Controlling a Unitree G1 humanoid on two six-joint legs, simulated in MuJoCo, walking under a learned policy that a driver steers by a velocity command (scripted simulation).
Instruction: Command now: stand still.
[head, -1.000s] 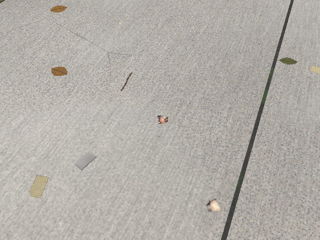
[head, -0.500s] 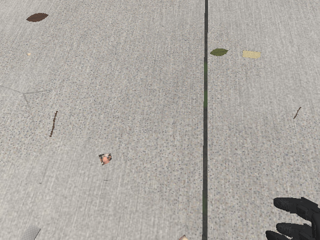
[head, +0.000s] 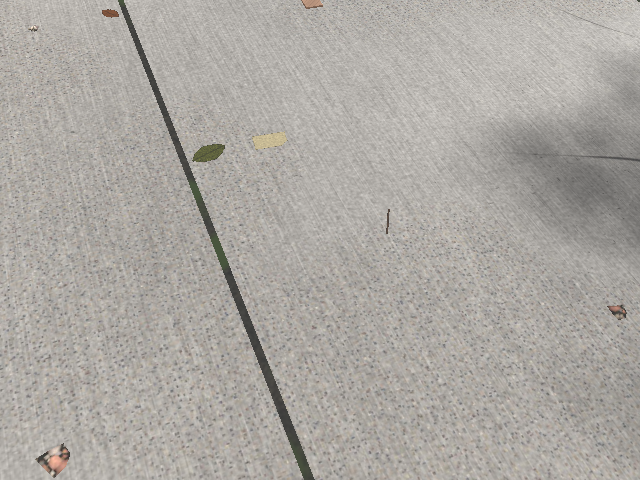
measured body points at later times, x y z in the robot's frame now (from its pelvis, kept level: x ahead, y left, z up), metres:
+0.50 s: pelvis +0.00 +0.01 -0.01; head +0.04 +0.03 +0.44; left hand +0.04 +0.32 -0.11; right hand +0.25 -0.19 -0.09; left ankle -0.01 +0.14 -0.71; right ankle -0.02 -0.14 -0.74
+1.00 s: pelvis +0.01 +0.05 +0.00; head +0.05 +0.05 +0.45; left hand +0.04 +0.36 -0.11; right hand +0.26 -0.14 -0.10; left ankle -0.02 +0.14 -0.74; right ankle +0.05 -0.08 -0.70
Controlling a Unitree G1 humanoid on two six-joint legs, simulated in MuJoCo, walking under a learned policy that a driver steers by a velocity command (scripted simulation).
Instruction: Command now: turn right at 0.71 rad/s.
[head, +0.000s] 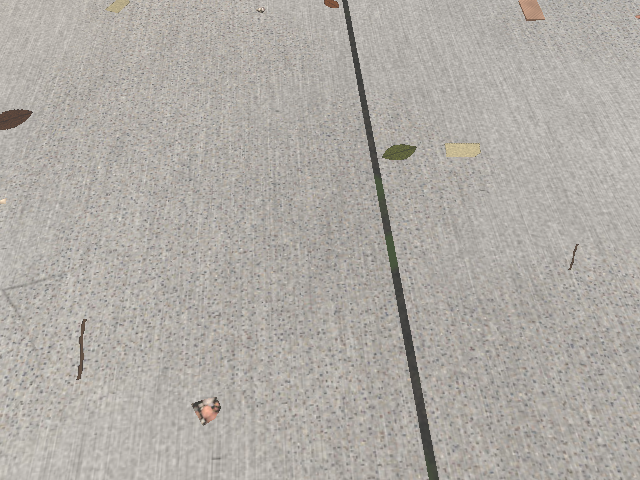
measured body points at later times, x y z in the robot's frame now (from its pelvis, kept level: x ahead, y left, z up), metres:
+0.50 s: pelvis +0.04 -0.05 +0.00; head +0.06 -0.08 +0.45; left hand +0.30 +0.13 -0.07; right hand +0.09 -0.35 -0.12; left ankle +0.11 +0.09 -0.71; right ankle -0.01 -0.13 -0.74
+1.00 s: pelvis +0.25 -0.02 +0.00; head +0.29 +0.02 +0.44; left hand +0.50 +0.24 -0.06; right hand +0.23 -0.29 -0.10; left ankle +0.06 +0.06 -0.74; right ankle +0.47 -0.17 -0.69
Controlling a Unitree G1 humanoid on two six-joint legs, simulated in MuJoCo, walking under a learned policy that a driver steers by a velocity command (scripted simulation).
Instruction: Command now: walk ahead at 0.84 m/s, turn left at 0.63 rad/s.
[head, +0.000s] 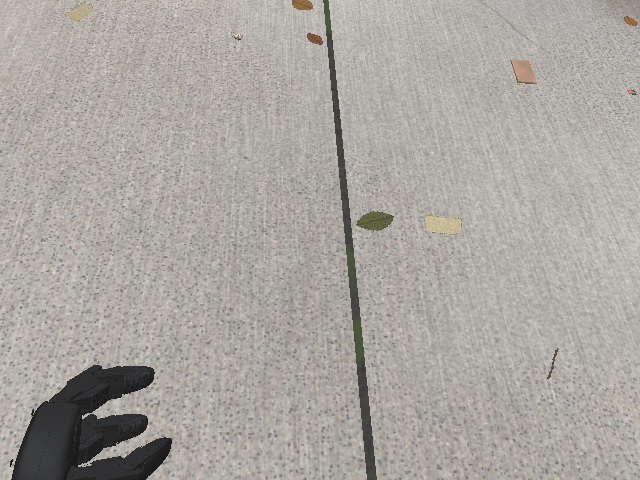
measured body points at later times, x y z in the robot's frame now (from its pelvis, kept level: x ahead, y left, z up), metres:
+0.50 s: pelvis +0.44 +0.00 -0.02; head +0.46 +0.01 +0.43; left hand +0.41 +0.28 -0.14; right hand +0.71 -0.23 -0.02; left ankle +0.61 +0.14 -0.73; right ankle +0.26 -0.13 -0.73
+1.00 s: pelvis +0.83 -0.14 -0.04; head +0.84 -0.17 +0.40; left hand +1.16 -0.06 -0.10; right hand +0.68 -0.39 -0.17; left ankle +0.70 +0.13 -0.62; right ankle +0.91 -0.24 -0.74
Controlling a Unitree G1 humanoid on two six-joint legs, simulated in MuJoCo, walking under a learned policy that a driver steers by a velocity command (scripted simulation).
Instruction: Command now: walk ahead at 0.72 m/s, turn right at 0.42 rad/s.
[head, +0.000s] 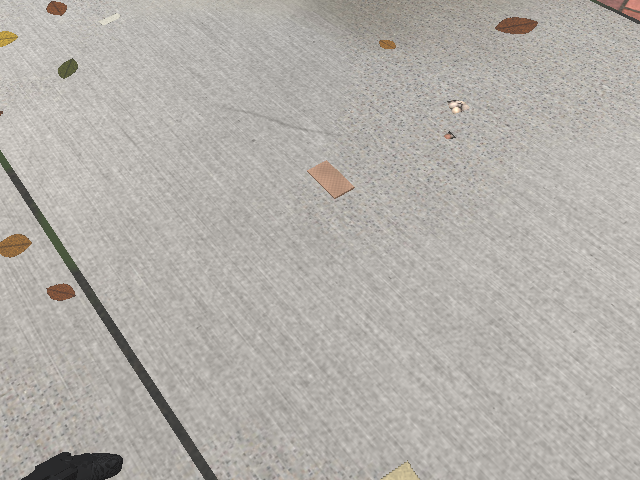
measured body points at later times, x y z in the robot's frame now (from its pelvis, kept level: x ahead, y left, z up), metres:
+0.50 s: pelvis +0.29 +0.04 +0.02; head +0.34 +0.05 +0.47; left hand +0.43 +0.34 -0.07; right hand +0.46 -0.21 -0.08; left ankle +0.41 +0.12 -0.69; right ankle +0.20 -0.08 -0.59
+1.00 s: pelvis +0.42 -0.01 +0.05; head +0.45 +0.00 +0.50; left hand +0.34 +0.31 -0.03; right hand +0.75 -0.12 -0.03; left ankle +0.35 +0.10 -0.62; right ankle +0.53 -0.07 -0.69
